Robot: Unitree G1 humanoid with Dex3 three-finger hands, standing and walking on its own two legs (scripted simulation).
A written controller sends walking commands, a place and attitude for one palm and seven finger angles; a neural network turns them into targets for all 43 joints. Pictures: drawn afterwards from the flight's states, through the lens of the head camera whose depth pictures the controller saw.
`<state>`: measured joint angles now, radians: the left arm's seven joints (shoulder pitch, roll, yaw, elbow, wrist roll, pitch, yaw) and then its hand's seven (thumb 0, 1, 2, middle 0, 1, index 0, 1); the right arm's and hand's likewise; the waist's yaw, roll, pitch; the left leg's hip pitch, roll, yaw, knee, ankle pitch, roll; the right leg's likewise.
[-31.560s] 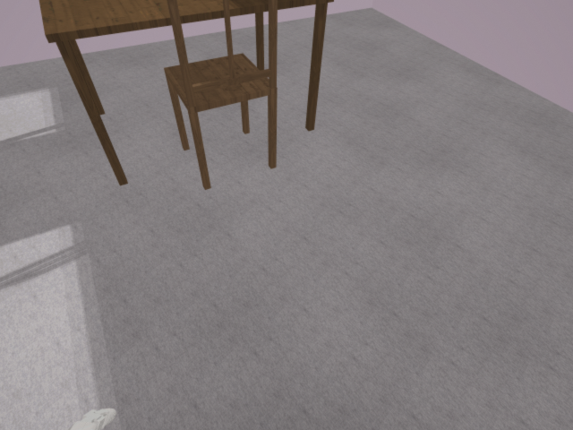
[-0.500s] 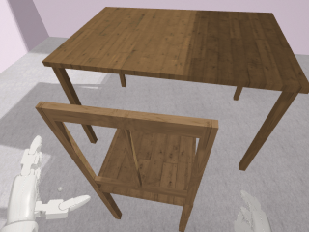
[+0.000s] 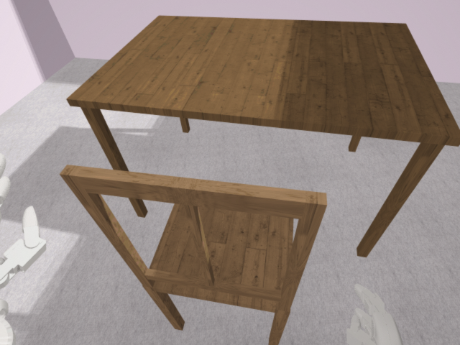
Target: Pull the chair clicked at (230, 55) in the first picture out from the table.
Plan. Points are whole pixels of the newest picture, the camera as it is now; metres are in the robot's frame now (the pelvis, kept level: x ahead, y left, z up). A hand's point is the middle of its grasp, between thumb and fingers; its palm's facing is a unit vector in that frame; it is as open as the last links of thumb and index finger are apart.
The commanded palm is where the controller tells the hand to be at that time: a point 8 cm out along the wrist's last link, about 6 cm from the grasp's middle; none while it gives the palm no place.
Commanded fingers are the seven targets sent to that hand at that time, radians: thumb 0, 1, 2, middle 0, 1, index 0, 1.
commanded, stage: draw the hand back to the body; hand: left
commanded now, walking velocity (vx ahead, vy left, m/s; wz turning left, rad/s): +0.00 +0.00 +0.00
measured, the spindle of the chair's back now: (202, 250) +0.30 +0.11 -0.04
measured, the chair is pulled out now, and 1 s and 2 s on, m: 0.24 0.24 0.24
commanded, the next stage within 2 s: step back with the hand held close in 0.26 s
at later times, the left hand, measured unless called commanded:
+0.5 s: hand (37, 227) +0.20 +0.28 +0.17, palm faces +0.51 -0.76 -0.41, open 7.4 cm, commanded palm +0.15 +0.30 +0.18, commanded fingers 0.00 0.90 0.90 -0.20 -0.30 -0.20 -0.30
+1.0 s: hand (45, 257) +0.17 +0.25 +0.17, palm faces +0.47 -0.73 -0.50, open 7.4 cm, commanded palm +0.11 +0.29 +0.18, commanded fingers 0.00 0.90 0.90 -0.20 -0.30 -0.20 -0.30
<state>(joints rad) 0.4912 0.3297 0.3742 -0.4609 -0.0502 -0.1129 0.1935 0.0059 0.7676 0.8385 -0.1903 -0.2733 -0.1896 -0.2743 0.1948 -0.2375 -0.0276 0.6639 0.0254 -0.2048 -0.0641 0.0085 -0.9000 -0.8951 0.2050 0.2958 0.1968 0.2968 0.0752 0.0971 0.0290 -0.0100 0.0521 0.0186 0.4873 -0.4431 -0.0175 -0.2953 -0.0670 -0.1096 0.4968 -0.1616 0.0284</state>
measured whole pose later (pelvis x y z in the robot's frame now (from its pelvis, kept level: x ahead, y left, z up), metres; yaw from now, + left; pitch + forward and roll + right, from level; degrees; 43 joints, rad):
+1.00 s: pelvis -0.04 -0.01 -0.01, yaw -2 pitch -1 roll +1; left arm 0.54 0.36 0.43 -0.49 -0.05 -0.13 0.20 0.01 0.89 0.90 -0.21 -0.30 -0.21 -0.30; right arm 0.17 -0.22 -0.02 0.61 0.03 -0.06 -0.09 0.01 -0.90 -0.90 0.20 0.30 0.20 0.30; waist 0.01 0.06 0.06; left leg -0.14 0.03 0.06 0.61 -0.45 -0.02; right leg -0.43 -0.08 -0.06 0.58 -0.14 0.02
